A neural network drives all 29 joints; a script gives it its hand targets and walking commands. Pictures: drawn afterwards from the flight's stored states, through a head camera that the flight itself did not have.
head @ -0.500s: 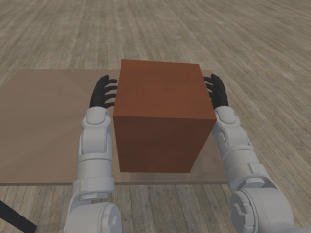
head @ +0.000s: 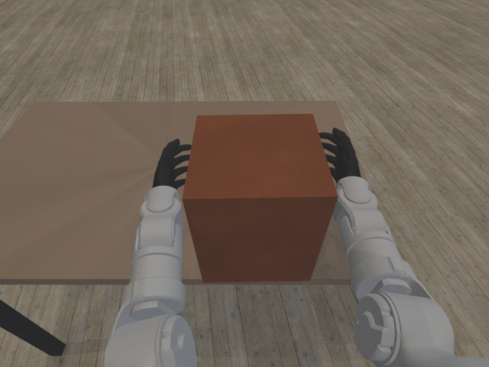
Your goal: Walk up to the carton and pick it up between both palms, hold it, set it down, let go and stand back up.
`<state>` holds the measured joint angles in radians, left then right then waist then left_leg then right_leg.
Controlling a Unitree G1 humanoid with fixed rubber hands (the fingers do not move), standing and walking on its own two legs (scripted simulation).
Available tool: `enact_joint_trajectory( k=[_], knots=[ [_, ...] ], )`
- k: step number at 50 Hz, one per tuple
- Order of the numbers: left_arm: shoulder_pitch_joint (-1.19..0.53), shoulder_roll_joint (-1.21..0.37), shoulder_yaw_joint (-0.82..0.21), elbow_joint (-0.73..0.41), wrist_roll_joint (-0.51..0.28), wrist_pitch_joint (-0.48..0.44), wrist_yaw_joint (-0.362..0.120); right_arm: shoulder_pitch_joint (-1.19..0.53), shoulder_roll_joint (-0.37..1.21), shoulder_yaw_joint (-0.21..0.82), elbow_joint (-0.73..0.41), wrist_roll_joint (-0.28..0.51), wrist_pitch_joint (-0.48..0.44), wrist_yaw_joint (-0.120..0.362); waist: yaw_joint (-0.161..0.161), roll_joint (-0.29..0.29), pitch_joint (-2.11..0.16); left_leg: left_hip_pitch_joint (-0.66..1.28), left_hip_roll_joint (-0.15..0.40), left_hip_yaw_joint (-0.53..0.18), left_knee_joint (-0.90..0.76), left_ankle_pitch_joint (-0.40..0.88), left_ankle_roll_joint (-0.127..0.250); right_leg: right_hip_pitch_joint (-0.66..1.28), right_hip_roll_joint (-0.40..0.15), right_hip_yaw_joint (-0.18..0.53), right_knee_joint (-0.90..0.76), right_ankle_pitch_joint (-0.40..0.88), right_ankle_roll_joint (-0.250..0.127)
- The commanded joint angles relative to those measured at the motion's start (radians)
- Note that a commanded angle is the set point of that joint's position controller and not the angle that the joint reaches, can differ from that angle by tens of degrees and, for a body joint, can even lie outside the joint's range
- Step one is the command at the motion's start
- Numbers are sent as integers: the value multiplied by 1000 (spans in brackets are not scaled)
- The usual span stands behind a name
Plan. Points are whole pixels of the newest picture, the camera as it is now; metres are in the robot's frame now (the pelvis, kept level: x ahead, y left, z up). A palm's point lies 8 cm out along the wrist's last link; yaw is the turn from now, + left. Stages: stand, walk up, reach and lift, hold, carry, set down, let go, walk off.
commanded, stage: set down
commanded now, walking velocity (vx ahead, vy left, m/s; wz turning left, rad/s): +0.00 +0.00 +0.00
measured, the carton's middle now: (255, 201) +0.41 -0.03 +0.05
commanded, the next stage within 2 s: none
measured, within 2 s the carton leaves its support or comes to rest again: rests again in 0.96 s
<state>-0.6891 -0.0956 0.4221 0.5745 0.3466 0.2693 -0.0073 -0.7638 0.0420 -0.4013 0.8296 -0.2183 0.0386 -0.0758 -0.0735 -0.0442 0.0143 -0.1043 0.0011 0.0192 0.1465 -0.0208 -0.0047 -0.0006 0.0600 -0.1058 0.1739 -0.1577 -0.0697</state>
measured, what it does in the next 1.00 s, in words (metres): stands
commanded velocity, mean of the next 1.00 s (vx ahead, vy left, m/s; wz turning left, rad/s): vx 0.00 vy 0.00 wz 0.00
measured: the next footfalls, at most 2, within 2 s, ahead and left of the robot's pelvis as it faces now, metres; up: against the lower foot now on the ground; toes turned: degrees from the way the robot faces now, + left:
none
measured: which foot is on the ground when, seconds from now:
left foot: down 0.00-1.00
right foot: down 0.00-1.00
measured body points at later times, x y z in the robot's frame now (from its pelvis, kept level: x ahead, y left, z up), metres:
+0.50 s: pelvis +0.00 +0.00 +0.00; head +0.01 +0.01 +0.45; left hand +0.41 +0.13 +0.10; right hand +0.40 -0.17 +0.11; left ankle +0.04 +0.13 -0.75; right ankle -0.03 -0.05 -0.75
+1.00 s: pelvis +0.00 +0.00 +0.00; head +0.02 +0.00 +0.45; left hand +0.42 +0.13 +0.10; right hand +0.40 -0.18 +0.11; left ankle +0.04 +0.13 -0.75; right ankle -0.03 -0.05 -0.75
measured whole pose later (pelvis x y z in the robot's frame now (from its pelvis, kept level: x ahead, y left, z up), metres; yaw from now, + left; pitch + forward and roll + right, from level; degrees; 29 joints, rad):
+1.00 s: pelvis +0.00 +0.00 +0.00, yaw -1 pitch +0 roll +1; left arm -0.73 -0.13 0.53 0.68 0.40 0.12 -0.05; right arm -0.74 0.09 -0.51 0.75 -0.35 0.01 -0.04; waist -0.04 -0.02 0.03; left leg -0.13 0.01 0.03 0.12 0.00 0.00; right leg -0.04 0.06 -0.09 0.17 -0.14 -0.06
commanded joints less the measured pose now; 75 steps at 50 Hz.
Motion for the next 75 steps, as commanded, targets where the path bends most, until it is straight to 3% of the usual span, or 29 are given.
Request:
enact_joint_trajectory(
  k=[1,9,21,44,46,48,53,54,56,58,59,61,63,64,67,68,69,72,74,75],
  knots=[
    [-580,-338,-241,-85,-32,-94,-65,-541,373,242,-87,-10,-61,123,17,25,-481,174,-11,-65,25,103,62,128,-62,73,71,626,155],
    [-539,-302,-162,-32,-1,-102,-95,-490,371,224,-70,-21,-34,122,22,-2,-380,149,-15,-58,10,71,58,117,-62,82,63,580,166],
    [-574,-336,-205,-22,-5,-184,-67,-487,388,185,-80,-88,-90,138,19,43,-460,227,7,-48,21,87,39,28,-48,50,38,492,133],
    [-469,-317,-119,33,44,-210,-92,-397,386,164,-97,-121,-88,146,35,14,-345,197,5,-37,7,61,37,15,-50,61,27,466,143],
    [-497,-271,-83,48,45,-192,-97,-417,372,149,-107,-134,-70,153,66,7,-315,138,4,-38,-6,22,51,23,-55,42,23,414,149],
    [-491,-273,-79,56,45,-182,-101,-426,391,159,-150,-142,-68,152,61,-7,-346,138,3,-37,0,13,63,38,-61,53,23,432,158],
    [-471,-269,-84,19,61,-176,-104,-387,379,151,-146,-137,-63,154,56,37,-378,116,1,-40,-4,61,58,55,-69,60,48,524,166],
    [-469,-293,-91,1,63,-170,-102,-386,369,130,-111,-140,-63,156,43,45,-381,146,5,-51,-9,57,39,29,-59,42,38,497,153],
    [-435,-262,-54,25,77,-167,-113,-361,357,119,-133,-149,-51,155,54,24,-348,148,6,-41,-3,17,49,10,-61,45,24,426,150],
    [-425,-254,-37,34,79,-170,-121,-339,371,120,-144,-169,-46,155,61,-4,-346,141,5,-34,-2,35,54,19,-61,38,28,443,153],
    [-419,-263,-42,42,81,-170,-127,-345,358,111,-147,-167,-42,152,54,15,-322,128,3,-42,-6,36,48,19,-64,39,28,473,152],
    [-431,-255,-51,55,89,-173,-128,-358,358,98,-153,-175,-43,157,65,37,-321,126,-1,-33,-6,-2,49,-7,-65,35,24,382,148],
    [-405,-252,-50,56,91,-172,-126,-322,355,107,-136,-167,-41,162,62,52,-312,153,4,-31,-7,25,47,-19,-64,40,18,397,149],
    [-430,-248,-66,36,70,-176,-127,-319,370,117,-119,-160,-36,159,45,30,-300,164,8,-33,2,25,46,-22,-63,35,20,426,151],
    [-441,-253,-51,28,67,-191,-126,-344,372,133,-155,-158,-39,150,72,2,-332,115,1,-35,-11,23,56,24,-62,39,32,449,158],
    [-435,-249,-58,13,73,-190,-123,-321,358,104,-148,-165,-36,154,56,30,-319,120,6,-38,-20,32,52,9,-68,47,23,445,159],
    [-432,-251,-52,30,78,-191,-124,-335,352,111,-159,-174,-41,158,64,27,-327,134,6,-37,-20,6,49,-13,-62,41,14,400,153],
    [-410,-246,-39,26,81,-184,-124,-308,364,109,-173,-190,-47,158,59,5,-308,201,12,-30,-5,66,54,-26,-60,46,9,451,164],
    [-391,-248,-27,31,96,-191,-129,-276,356,115,-153,-178,-49,148,63,21,-292,162,5,-22,-10,76,51,29,-67,56,19,517,159],
    [-371,-230,-19,48,99,-196,-133,-276,344,117,-168,-175,-49,141,63,-3,-267,137,0,-29,-15,63,56,34,-68,60,22,519,158]
  ],
)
